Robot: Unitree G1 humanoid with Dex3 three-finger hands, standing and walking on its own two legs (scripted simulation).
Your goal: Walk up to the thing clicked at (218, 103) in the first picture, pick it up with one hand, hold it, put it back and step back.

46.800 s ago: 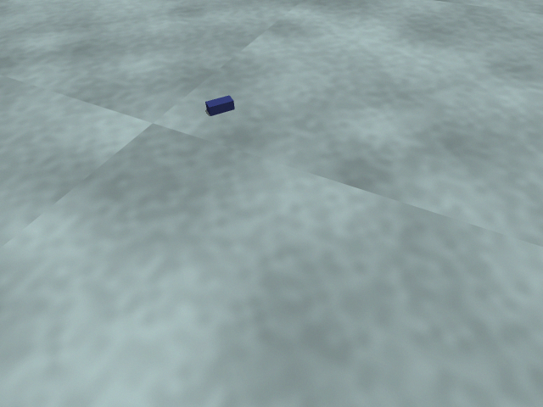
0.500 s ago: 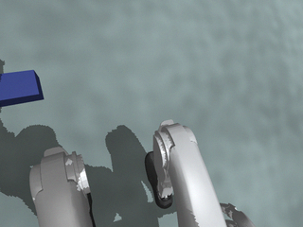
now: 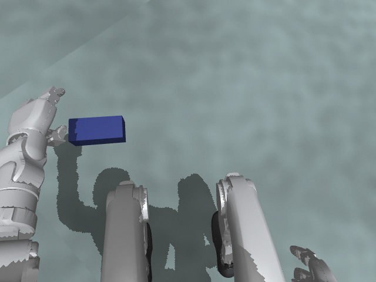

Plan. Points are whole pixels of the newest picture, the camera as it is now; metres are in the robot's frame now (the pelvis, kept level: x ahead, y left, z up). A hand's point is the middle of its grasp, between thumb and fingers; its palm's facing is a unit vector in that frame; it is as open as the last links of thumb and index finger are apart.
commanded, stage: home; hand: left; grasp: from above
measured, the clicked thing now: (98, 131) +0.51 +0.28 -0.39
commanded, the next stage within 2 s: none
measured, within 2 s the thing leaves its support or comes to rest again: neither
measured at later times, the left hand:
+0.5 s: hand (34, 205) +0.27 +0.20 +0.10, palm faces +0.01 -0.93 -0.37, open 7.4 cm
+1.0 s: hand out of the picture +0.21 +0.18 +0.25, palm faces +0.17 -0.96 -0.21, open 7.4 cm
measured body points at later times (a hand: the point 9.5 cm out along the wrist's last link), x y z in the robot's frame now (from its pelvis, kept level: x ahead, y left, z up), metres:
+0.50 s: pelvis +0.02 -0.02 +0.19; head +0.13 +0.01 +0.63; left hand +0.27 +0.25 +0.12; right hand +0.23 -0.24 +0.10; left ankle +0.07 +0.12 -0.39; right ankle +0.10 -0.15 -0.39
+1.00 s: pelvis +0.07 -0.01 +0.29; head +0.09 -0.01 +0.74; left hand +0.20 +0.23 +0.27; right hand +0.26 -0.24 +0.23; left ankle +0.07 +0.12 -0.39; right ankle +0.10 -0.15 -0.39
